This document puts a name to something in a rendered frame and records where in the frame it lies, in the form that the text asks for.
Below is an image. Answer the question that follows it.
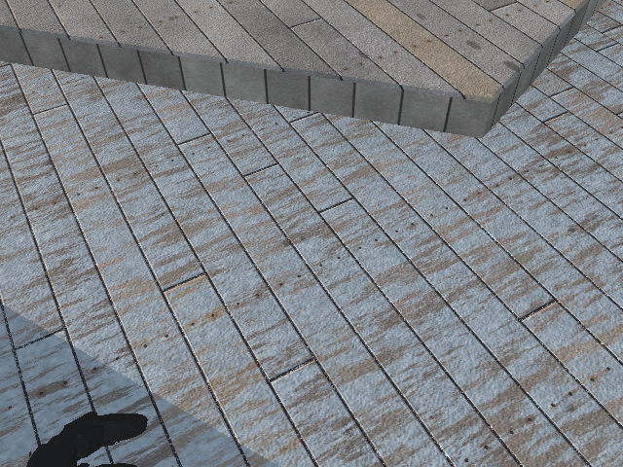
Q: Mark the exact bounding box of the left robot hand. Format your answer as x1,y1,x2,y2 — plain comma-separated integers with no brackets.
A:
26,412,148,467

